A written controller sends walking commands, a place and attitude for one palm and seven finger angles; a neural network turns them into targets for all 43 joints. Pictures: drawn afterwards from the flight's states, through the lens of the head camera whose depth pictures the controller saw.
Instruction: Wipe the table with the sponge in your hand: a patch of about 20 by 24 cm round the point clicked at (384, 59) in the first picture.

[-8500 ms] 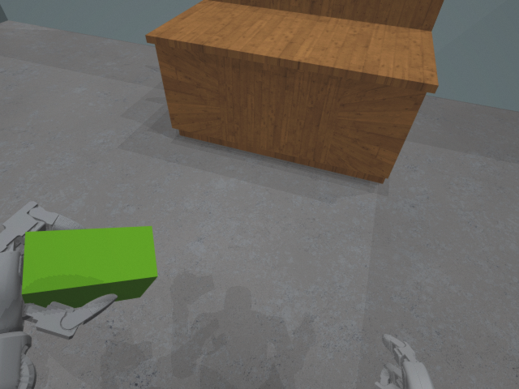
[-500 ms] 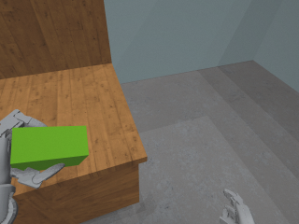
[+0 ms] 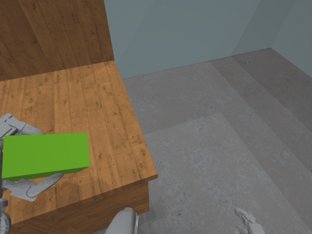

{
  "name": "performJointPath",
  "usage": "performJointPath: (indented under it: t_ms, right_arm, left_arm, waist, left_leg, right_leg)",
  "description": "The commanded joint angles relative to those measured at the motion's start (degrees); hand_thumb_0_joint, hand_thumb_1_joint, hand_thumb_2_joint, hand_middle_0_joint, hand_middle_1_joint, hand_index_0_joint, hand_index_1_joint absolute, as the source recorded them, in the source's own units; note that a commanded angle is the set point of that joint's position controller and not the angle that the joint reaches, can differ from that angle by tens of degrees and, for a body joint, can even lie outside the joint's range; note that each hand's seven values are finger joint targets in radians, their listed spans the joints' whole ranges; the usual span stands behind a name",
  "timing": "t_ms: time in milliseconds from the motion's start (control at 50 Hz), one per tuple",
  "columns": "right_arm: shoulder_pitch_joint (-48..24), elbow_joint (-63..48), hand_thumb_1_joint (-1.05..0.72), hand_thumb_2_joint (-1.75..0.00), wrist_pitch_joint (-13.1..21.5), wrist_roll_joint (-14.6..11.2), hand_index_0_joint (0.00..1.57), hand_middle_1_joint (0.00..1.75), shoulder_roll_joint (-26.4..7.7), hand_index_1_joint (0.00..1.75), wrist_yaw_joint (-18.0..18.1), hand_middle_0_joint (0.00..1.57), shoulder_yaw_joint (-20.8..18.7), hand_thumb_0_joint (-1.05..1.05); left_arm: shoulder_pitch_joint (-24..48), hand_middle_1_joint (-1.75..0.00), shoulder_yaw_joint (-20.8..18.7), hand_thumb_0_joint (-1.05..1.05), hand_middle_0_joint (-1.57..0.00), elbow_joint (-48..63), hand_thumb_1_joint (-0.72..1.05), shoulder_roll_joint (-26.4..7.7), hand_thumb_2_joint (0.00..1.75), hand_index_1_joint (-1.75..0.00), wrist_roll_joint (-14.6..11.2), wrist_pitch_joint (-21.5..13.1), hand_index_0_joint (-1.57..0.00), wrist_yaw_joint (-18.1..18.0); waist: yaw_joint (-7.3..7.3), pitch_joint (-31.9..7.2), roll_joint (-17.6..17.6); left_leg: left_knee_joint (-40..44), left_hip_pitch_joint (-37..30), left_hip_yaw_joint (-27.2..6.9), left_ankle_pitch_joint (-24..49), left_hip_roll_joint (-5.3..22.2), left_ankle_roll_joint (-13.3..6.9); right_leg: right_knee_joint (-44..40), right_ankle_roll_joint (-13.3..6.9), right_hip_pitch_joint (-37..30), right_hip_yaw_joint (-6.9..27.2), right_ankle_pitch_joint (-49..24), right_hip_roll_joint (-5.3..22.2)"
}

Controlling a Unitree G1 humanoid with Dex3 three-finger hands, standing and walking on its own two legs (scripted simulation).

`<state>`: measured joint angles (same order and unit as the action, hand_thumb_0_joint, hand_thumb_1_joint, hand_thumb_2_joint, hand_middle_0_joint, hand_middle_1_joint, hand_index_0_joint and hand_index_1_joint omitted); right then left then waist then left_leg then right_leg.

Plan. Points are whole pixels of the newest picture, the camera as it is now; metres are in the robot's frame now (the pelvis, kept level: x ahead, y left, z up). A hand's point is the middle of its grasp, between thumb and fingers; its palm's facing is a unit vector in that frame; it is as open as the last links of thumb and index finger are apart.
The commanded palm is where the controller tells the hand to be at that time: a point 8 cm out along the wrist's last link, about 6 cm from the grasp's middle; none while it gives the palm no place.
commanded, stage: come to a stop and stand still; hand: left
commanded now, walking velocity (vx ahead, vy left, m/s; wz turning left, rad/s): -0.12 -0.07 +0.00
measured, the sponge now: (60, 156) +0.22 +0.21 +0.14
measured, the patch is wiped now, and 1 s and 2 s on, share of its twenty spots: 0.00 0.00 0.00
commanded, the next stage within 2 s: look again from close up in 1.30 s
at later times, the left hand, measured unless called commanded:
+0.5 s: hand out of the picture +0.24 +0.30 +0.22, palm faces +0.54 -0.72 -0.43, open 10.4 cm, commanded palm +0.17 +0.29 +0.18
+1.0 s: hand (3, 126) +0.26 +0.32 +0.18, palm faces +0.43 -0.82 -0.39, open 10.4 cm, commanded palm +0.20 +0.34 +0.18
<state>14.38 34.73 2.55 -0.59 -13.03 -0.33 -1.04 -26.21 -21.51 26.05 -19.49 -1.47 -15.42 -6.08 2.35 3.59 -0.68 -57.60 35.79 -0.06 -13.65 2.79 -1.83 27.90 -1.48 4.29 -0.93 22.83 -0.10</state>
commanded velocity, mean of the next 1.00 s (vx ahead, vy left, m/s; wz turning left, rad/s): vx -0.02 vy -0.04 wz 0.00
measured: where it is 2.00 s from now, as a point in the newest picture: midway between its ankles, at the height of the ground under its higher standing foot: outside the picture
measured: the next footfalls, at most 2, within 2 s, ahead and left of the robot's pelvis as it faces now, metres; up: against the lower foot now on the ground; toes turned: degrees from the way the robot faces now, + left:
left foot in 0.08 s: +0.10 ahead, +0.16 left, +0.00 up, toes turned -3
right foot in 0.30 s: +0.07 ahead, -0.07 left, +0.00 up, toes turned +0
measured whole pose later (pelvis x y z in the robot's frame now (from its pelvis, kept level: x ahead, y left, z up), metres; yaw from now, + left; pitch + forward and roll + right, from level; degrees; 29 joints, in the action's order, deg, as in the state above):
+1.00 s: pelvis +0.03 +0.06 +0.01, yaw -2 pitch +0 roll -1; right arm 10.3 34.5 7.5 -0.9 -13.2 0.5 1.0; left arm -21.8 -23.2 23.1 -22.1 -3.2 -12.9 -6.9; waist 2.6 2.3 -0.1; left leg -26.2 14.9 -1.5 -11.0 -1.8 -1.6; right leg 24.1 1.2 11.6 -0.7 12.1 0.9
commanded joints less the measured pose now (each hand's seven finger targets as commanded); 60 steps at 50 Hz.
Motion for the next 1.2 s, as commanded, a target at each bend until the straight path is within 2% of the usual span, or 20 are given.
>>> performJointPath:
  t_ms: [0, 40, 80, 100, 180, 240, 280, 320, 360, 380, 400, 420, 440, 500, 620, 680, 700, 780, 960, 1180]
  right_arm:
    - [-7.51, -9.32, -0.90, -0.90, 5.48, -0.19, 0.20, 0.30, -3.28, 0.30, 2.53, 0.20, -1.80, 0.00]
    - [-6.44, -10.81, -0.90, -0.90, 5.30, 0.13, 0.20, 0.30, -4.45, 0.30, 2.83, 0.20, -3.06, 0.00]
    - [-7.57, -11.36, -0.90, -0.90, 4.77, 0.80, 0.20, 0.30, -5.30, 0.30, 2.37, 0.20, -2.79, 0.00]
    - [-9.03, -10.03, -0.90, -0.90, 4.74, 0.79, 0.20, 0.30, -4.93, 0.30, 2.32, 0.20, -2.68, 0.00]
    - [-10.61, -10.13, -0.90, -0.90, 5.04, 0.63, 0.20, 0.30, -3.62, 0.30, 1.70, 0.20, -1.50, 0.00]
    - [-7.73, -11.74, -0.90, -0.90, 5.11, -0.59, 0.20, 0.30, -3.40, 0.30, 0.73, 0.20, -0.89, 0.00]
    - [-5.96, -11.47, -0.90, -0.90, 4.36, -0.46, 0.20, 0.30, -2.09, 0.30, 0.76, 0.20, -0.52, 0.00]
    - [-6.44, -10.61, -0.90, -0.90, 5.52, -0.63, 0.20, 0.30, -4.02, 0.30, 1.35, 0.20, -1.04, 0.00]
    - [-7.43, -9.48, -0.90, -0.90, 5.91, -0.88, 0.20, 0.30, -3.74, 0.30, 1.96, 0.20, -0.40, 0.00]
    - [-3.08, -7.15, -0.90, -0.90, 6.48, -1.70, 0.20, 0.30, -5.31, 0.30, 5.84, 0.20, 1.23, 0.00]
    - [-5.42, -7.72, -0.90, -0.90, 8.65, -2.14, 0.20, 0.30, 0.90, 0.30, 5.11, 0.20, 3.50, 0.00]
    - [-4.68, -6.99, -0.90, -0.90, 9.09, -0.78, 0.20, 0.30, -4.59, 0.30, 4.53, 0.20, 2.18, 0.00]
    - [-5.78, -6.31, -0.90, -0.90, 9.48, 0.16, 0.20, 0.30, -5.35, 0.30, 3.81, 0.20, 0.99, 0.00]
    - [-2.98, -8.04, -0.90, -0.90, 8.33, -1.75, 0.20, 0.30, -7.33, 0.30, 1.70, 0.20, -1.05, 0.00]
    - [-8.45, -10.48, -0.90, -0.90, 9.40, -1.35, 0.20, 0.30, -5.76, 0.30, -0.39, 0.20, -0.50, 0.00]
    - [-9.86, -10.04, -0.90, -0.90, 8.51, -0.23, 0.20, 0.30, -6.79, 0.30, 1.60, 0.20, -0.13, 0.00]
    - [-9.96, -9.87, -0.90, -0.90, 8.17, -0.35, 0.20, 0.30, -5.19, 0.30, 2.04, 0.20, 0.28, 0.00]
    - [-9.16, -9.06, -0.90, -0.90, 7.81, -0.45, 0.20, 0.30, -7.34, 0.30, 2.56, 0.20, -0.30, 0.00]
    - [-9.19, -9.50, -0.90, -0.90, 8.18, -0.66, 0.20, 0.30, -7.24, 0.30, 1.35, 0.20, -0.53, 0.00]
    - [-10.22, -10.83, -0.90, -0.90, 6.32, 0.99, 0.20, 0.30, -5.92, 0.30, 1.71, 0.20, 0.15, 0.00]
  left_arm:
    - [9.18, -1.60, -5.67, 0.00, -1.20, 14.58, 0.10, -12.29, 1.30, -1.60, -0.35, -2.20, -1.20, -1.51]
    - [9.31, -1.60, -8.61, 0.00, -1.20, 18.79, 0.10, -14.05, 1.30, -1.60, -0.99, -2.02, -1.20, -1.72]
    - [12.15, -1.60, -8.48, 0.00, -1.20, 13.58, 0.10, -14.99, 1.30, -1.60, -1.15, -2.64, -1.20, -1.86]
    - [10.26, -1.60, -8.80, 0.00, -1.20, 10.18, 0.10, -14.51, 1.30, -1.60, -1.52, -1.60, -1.20, -1.43]
    - [5.91, -1.60, -13.43, 0.00, -1.20, 18.01, 0.10, -17.25, 1.30, -1.60, -1.81, -1.75, -1.20, -0.66]
    - [0.00, -1.60, -13.34, 0.00, -1.20, 19.47, 0.10, -16.16, 1.30, -1.60, -2.21, -0.91, -1.20, -0.41]
    - [1.55, -1.60, -13.05, 0.00, -1.20, 18.54, 0.10, -16.63, 1.30, -1.60, -1.68, 0.16, -1.20, -0.24]
    - [7.09, -1.60, -7.73, 0.00, -1.20, 14.56, 0.10, -11.74, 1.30, -1.60, -2.46, 2.13, -1.20, -0.23]
    - [8.90, -1.60, -8.38, 0.00, -1.20, 14.06, 0.10, -12.81, 1.30, -1.60, -1.89, 2.35, -1.20, -0.81]
    - [52.54, -1.60, -31.09, 0.00, -1.20, 15.32, 0.10, -50.87, 1.30, -1.60, -2.63, -2.79, -1.20, -1.16]
    - [37.31, -1.60, -13.92, 0.00, -1.20, 3.93, 0.10, -20.28, 1.30, -1.60, -2.24, -1.42, -1.20, 0.00]
    - [32.10, -1.60, -16.45, 0.00, -1.20, 1.84, 0.10, -24.07, 1.30, -1.60, -1.80, -0.65, -1.20, -1.51]
    - [32.41, -1.60, -10.43, 0.00, -1.20, -4.19, 0.10, -18.02, 1.30, -1.60, -0.78, 0.15, -1.20, -0.76]
    - [19.13, -1.60, -2.11, 0.00, -1.20, -8.89, 0.10, -11.49, 1.30, -1.60, -1.11, 2.15, -1.20, 0.90]
    - [2.74, -1.60, -7.52, 0.00, -1.20, 14.71, 0.10, -16.95, 1.30, -1.60, -2.60, -1.93, -1.20, -1.22]
    - [5.94, -1.60, -18.52, 0.00, -1.20, 18.41, 0.10, -28.03, 1.30, -1.60, -2.82, -3.32, -1.20, -2.40]
    - [5.47, -1.60, -14.40, 0.00, -1.20, 17.62, 0.10, -21.59, 1.30, -1.60, -3.56, -3.27, -1.20, -2.03]
    - [7.89, -1.60, -12.79, 0.00, -1.20, 12.33, 0.10, -20.99, 1.30, -1.60, -3.29, -2.16, -1.20, -2.16]
    - [7.48, -1.60, -0.24, 0.00, -1.20, 8.56, 0.10, -8.09, 1.30, -1.60, -1.39, -0.19, -1.20, -0.23]
    - [8.76, -1.60, -9.01, 0.00, -1.20, 17.35, 0.10, -16.76, 1.30, -1.60, -0.78, 0.40, -1.20, -0.69]
  waist:
    - [-2.40, -11.89, -0.85]
    - [-2.66, -18.81, 11.89]
    - [-2.25, -13.44, 7.31]
    - [-1.86, -8.82, 3.01]
    - [0.12, -8.88, 14.51]
    - [-0.59, -12.08, 10.02]
    - [-2.05, -8.67, -11.10]
    - [-2.60, -5.02, -14.22]
    - [-3.25, -2.69, -7.21]
    - [-3.58, -3.13, 1.24]
    - [-2.29, -7.47, 1.57]
    - [-1.45, -5.59, 8.54]
    - [-1.17, -6.96, 13.59]
    - [-0.12, -12.64, 8.69]
    - [0.88, -10.45, -10.17]
    - [-0.52, -10.74, -2.87]
    - [-1.32, -10.22, 0.40]
    - [-1.52, -8.13, 13.00]
    - [-0.95, -8.02, 0.86]
    - [-0.90, -14.74, 9.58]
  left_leg:
    - [25.72, -35.97, 8.07, 17.24, -6.13, -1.76]
    - [27.85, -51.00, -7.13, 37.19, 7.40, -8.92]
    - [37.21, -34.59, -25.34, 33.49, 18.25, -15.77]
    - [39.86, -24.53, -25.30, 24.03, 18.52, -16.69]
    - [37.98, -7.50, -9.54, -0.62, 12.45, -9.07]
    - [30.56, -2.15, -4.50, -17.61, 8.83, -2.84]
    - [5.67, -6.30, 3.44, -15.37, -2.99, 2.19]
    - [-10.51, -9.62, -1.58, -10.08, -3.39, 2.91]
    - [-7.66, -11.88, -3.21, -8.67, -0.57, 2.38]
    - [22.62, -15.63, -9.08, -5.21, -3.19, 0.75]
    - [36.32, -20.74, -7.10, -1.17, 3.84, -0.44]
    - [37.89, -21.79, -11.45, 1.58, 6.20, -0.69]
    - [38.83, -22.07, -13.80, 1.49, 7.12, -1.05]
    - [29.71, -24.26, -3.67, 5.24, 2.25, -1.18]
    - [25.63, -18.56, 0.12, -0.11, -3.32, 1.08]
    - [29.48, -22.61, -2.89, -0.97, -1.97, 1.55]
    - [31.42, -22.15, -3.84, -1.60, -1.35, 1.26]
    - [35.08, -20.48, -6.39, -1.99, 0.19, 0.73]
    - [39.39, -25.67, -7.54, 5.42, 2.95, 0.24]
    - [35.91, -26.41, -6.87, 17.59, 2.12, 1.58]
  right_leg:
    - [11.45, -2.81, 9.98, -1.08, -39.32, 7.08]
    - [37.01, 0.81, 19.82, -1.25, -13.25, 1.66]
    - [55.10, 1.23, 24.38, 6.23, 7.71, -2.76]
    - [55.95, 1.75, 24.06, 7.30, 5.62, -1.09]
    - [31.55, 0.33, 11.22, 5.18, 3.58, 3.91]
    - [6.27, -0.30, -3.23, 1.41, -1.31, 2.69]
    - [-13.19, -4.78, 8.03, 16.55, 0.69, 9.32]
    - [-19.34, -10.79, 20.51, 29.09, 3.63, 18.94]
    - [-16.51, -11.23, 22.78, 22.36, -0.63, 17.75]
    - [-5.94, -1.13, 16.94, 11.32, -22.16, 11.89]
    - [3.16, 2.05, 16.97, 2.57, -3.74, 6.44]
    - [8.09, 2.68, 19.09, 0.99, 1.06, 1.16]
    - [11.59, 1.85, 19.71, 1.87, 0.92, 0.68]
    - [-1.70, 2.77, 11.10, 3.16, -9.52, 2.02]
    - [-9.87, -1.08, 4.47, 8.58, -12.10, 9.70]
    - [-10.58, -1.24, 9.70, 8.26, -2.85, 8.07]
    - [-10.13, -1.08, 9.12, 7.38, -1.88, 7.05]
    - [-8.00, -1.08, 6.85, 5.98, -7.88, 4.70]
    - [-5.86, 1.13, 7.04, 0.98, -14.21, 2.82]
    - [-4.33, 0.15, -0.07, 1.59, -22.76, 3.24]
